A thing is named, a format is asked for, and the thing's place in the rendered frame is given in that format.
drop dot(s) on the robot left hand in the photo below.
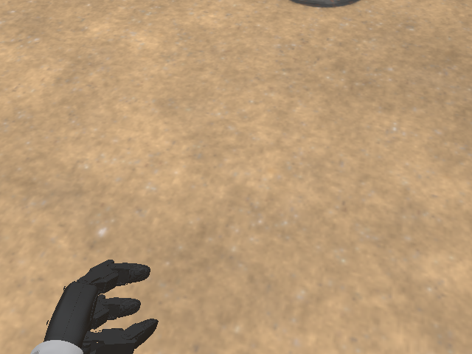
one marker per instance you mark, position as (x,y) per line
(80,309)

